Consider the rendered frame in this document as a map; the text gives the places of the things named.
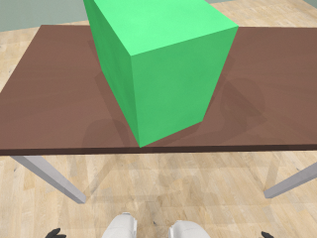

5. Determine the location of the carton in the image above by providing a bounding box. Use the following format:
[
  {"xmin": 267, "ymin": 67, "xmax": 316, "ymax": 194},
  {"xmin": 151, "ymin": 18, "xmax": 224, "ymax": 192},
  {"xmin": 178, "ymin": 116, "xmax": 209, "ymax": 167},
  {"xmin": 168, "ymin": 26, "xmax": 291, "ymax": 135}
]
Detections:
[{"xmin": 83, "ymin": 0, "xmax": 239, "ymax": 148}]

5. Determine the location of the table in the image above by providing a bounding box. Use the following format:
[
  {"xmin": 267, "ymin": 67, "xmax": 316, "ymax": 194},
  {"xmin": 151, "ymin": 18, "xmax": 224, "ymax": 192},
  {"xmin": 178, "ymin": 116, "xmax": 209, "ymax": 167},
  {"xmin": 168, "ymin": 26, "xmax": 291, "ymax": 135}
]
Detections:
[{"xmin": 0, "ymin": 25, "xmax": 317, "ymax": 204}]

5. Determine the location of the robot thigh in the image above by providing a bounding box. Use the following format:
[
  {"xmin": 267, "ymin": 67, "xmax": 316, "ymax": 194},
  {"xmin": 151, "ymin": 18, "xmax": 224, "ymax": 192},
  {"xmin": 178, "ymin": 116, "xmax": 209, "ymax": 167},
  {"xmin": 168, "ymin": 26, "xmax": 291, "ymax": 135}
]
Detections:
[
  {"xmin": 168, "ymin": 220, "xmax": 211, "ymax": 238},
  {"xmin": 101, "ymin": 214, "xmax": 138, "ymax": 238}
]

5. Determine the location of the left robot hand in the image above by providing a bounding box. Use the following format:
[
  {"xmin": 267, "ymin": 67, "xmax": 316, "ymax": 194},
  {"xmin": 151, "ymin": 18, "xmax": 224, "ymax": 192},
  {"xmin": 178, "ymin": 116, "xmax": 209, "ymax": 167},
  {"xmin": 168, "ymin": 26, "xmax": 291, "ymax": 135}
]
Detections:
[{"xmin": 45, "ymin": 228, "xmax": 66, "ymax": 238}]

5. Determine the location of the robot right thigh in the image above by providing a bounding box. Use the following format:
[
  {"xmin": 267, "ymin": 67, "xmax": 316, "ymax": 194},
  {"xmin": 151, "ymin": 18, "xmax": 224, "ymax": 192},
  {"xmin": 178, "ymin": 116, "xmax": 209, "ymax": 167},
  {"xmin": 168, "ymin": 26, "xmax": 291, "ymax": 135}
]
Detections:
[{"xmin": 168, "ymin": 220, "xmax": 211, "ymax": 238}]

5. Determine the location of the robot left thigh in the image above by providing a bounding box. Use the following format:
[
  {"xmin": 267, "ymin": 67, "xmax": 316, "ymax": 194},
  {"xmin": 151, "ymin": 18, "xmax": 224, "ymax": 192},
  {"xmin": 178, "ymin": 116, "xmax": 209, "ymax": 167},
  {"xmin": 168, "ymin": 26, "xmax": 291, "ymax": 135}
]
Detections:
[{"xmin": 101, "ymin": 214, "xmax": 138, "ymax": 238}]

